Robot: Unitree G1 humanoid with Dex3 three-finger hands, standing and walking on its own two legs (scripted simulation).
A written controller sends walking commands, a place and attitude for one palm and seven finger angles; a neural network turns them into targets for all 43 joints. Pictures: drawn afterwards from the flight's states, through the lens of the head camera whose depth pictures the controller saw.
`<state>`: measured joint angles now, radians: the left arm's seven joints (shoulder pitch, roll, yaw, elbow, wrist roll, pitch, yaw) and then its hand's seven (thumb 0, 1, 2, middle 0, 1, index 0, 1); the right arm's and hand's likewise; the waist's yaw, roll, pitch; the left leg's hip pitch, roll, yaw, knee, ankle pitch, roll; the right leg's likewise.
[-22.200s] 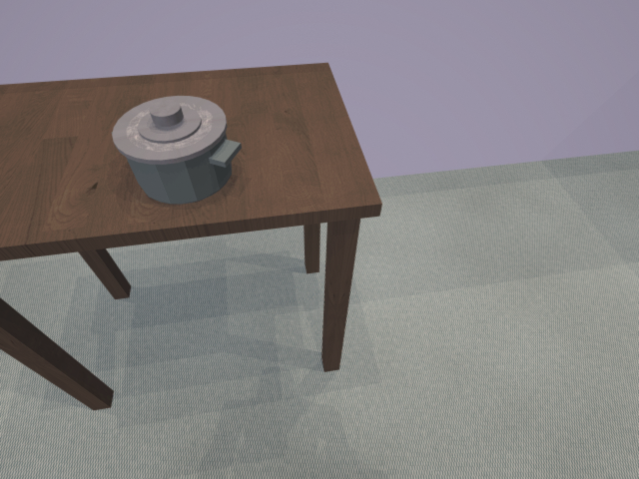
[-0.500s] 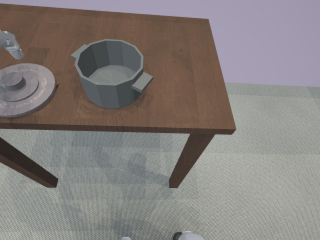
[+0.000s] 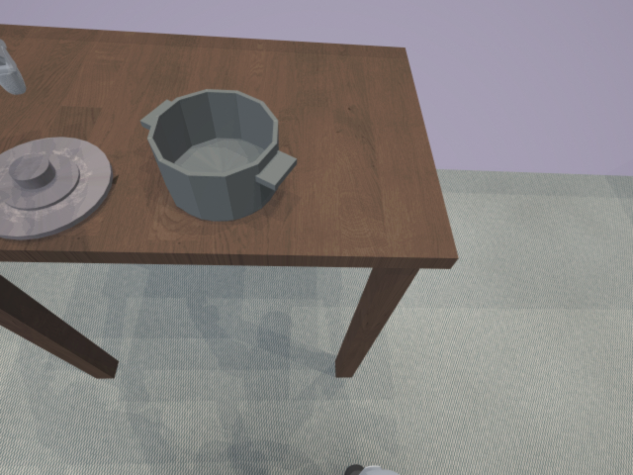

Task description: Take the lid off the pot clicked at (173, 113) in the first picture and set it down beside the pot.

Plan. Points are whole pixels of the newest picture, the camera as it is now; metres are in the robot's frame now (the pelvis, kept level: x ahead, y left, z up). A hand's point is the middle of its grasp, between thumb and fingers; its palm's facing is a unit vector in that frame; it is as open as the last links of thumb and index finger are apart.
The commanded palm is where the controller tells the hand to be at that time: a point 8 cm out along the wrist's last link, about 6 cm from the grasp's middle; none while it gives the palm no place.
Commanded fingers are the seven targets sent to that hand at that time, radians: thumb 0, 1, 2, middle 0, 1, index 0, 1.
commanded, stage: raise the empty hand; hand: left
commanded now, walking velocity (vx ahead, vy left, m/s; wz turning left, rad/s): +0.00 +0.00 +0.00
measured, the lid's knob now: (32, 171) +0.49 +0.35 +0.07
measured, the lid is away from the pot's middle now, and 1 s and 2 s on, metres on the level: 0.24 0.24 0.24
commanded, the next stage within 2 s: draw the hand back to the body in 0.50 s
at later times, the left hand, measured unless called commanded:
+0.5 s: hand out of the picture +0.49 +0.35 +0.23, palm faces -0.30 -0.12 -0.95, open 11.1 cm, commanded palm +0.50 +0.35 +0.30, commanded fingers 0.00 -0.03 0.69 -0.36 -0.83 -0.36 -0.83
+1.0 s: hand out of the picture +0.45 +0.33 +0.23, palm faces -0.27 -0.07 -0.96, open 11.1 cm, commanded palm +0.42 +0.33 +0.29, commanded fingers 0.00 -0.03 0.69 -0.36 -0.83 -0.36 -0.83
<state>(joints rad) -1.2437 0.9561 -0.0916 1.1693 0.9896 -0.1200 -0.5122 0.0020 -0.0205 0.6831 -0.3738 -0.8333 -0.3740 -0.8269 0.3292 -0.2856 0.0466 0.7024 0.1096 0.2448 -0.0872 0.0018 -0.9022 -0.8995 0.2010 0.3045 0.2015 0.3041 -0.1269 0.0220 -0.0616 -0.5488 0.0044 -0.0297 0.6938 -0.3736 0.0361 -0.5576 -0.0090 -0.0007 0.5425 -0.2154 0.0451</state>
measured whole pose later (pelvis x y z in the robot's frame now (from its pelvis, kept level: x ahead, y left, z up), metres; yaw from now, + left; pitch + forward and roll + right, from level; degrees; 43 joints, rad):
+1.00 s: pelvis +0.01 -0.01 +0.01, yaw +1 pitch +9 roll -2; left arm -1.03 0.91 -0.01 0.85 0.94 -0.01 -0.55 0.00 -0.02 0.68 -0.37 -0.83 -0.37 -0.83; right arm 0.27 -0.29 0.03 0.62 0.10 0.29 -0.02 0.00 -0.90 -0.90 0.20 0.30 0.20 0.30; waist -0.08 0.05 -0.05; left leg -0.39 -0.01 -0.03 0.57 -0.33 0.03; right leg -0.42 -0.02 -0.01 0.46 -0.21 0.04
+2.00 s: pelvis +0.00 -0.05 +0.02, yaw +0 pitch -3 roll -1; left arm -0.22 0.44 0.40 0.03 -0.08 -0.04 0.09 0.01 0.69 0.85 -0.24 -0.42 -0.24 -0.41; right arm 0.14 -0.23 0.04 0.70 0.02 -0.09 -0.07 0.01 -0.90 -0.90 0.20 0.30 0.20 0.30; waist 0.06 0.05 0.01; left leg -0.07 0.04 -0.02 0.39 -0.27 -0.03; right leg -0.15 0.02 0.01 0.38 -0.18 -0.01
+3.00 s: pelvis -0.01 -0.04 +0.02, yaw +0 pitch -6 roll -1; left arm 0.39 0.36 0.38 -0.60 -0.06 -0.11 0.08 0.02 0.89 0.90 -0.21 -0.30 -0.21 -0.30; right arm 0.17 -0.20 0.04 0.68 -0.03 -0.18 -0.05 0.01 -0.90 -0.90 0.20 0.30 0.20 0.30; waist 0.09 0.05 0.03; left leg -0.05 0.03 -0.03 0.42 -0.28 -0.02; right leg -0.11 0.01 -0.01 0.38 -0.18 0.00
